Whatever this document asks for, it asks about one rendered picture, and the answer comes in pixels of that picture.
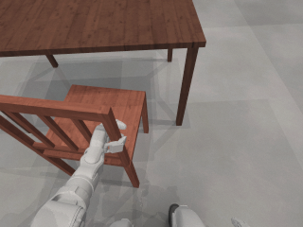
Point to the table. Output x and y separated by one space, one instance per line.
57 27

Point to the robot right hand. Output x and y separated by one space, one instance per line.
238 223

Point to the robot left hand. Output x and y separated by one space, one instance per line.
101 139

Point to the chair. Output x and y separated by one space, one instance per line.
76 118

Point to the robot right foot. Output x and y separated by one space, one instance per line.
171 210

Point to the robot right thigh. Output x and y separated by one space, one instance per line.
185 218

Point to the left robot upper arm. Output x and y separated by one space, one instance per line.
61 214

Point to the left robot forearm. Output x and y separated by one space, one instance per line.
81 186

